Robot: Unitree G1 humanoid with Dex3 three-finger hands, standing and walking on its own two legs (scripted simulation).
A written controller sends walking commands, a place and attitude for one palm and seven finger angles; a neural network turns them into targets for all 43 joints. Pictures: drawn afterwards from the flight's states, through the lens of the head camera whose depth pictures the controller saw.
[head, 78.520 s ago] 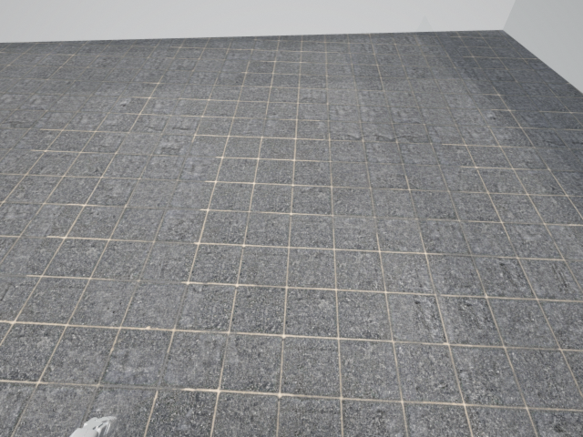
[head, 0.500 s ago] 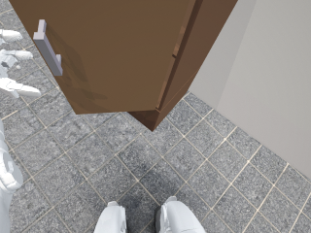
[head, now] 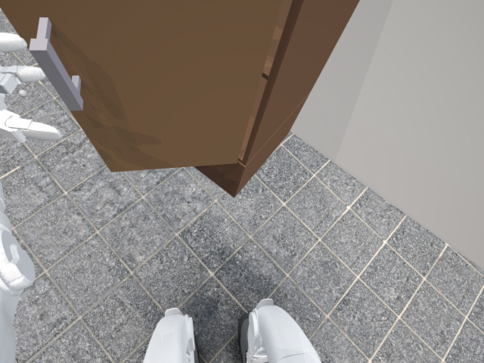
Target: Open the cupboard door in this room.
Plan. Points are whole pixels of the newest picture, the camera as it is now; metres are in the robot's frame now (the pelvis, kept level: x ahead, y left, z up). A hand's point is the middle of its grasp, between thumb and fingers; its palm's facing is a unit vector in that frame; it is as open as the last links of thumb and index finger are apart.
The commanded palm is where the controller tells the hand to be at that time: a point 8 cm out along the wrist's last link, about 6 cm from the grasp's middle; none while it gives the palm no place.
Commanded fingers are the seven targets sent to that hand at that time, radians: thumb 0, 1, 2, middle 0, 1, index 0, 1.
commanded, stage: slide the fingers in behind the handle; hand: left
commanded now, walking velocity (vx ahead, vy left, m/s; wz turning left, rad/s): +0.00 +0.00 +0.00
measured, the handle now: (61, 68) +0.54 +0.24 +0.07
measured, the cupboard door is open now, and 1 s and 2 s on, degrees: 46 44 43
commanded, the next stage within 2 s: move the hooked fingers beside the handle in 1.40 s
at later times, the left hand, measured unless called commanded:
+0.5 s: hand (29, 96) +0.50 +0.27 +0.06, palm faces +0.11 -0.99 +0.00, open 14.4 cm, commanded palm +0.49 +0.28 +0.06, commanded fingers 0.00 -0.50 0.30 -0.30 -1.20 -0.30 -1.20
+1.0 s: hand (43, 96) +0.50 +0.25 +0.06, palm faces +0.15 -0.99 +0.00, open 15.3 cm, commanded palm +0.49 +0.24 +0.06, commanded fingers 0.00 -0.50 0.30 -0.30 -1.20 -0.30 -1.20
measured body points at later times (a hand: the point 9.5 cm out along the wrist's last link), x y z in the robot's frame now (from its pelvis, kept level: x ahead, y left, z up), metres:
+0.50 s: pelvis +0.01 +0.00 +0.00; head +0.16 +0.04 +0.42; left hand +0.49 +0.32 +0.06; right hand +0.02 -0.27 -0.10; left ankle +0.00 +0.08 -0.66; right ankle +0.02 -0.12 -0.66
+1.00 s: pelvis +0.01 +0.00 +0.01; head +0.16 +0.05 +0.43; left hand +0.48 +0.31 +0.06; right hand +0.03 -0.26 -0.10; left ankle +0.00 +0.08 -0.66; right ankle +0.02 -0.12 -0.66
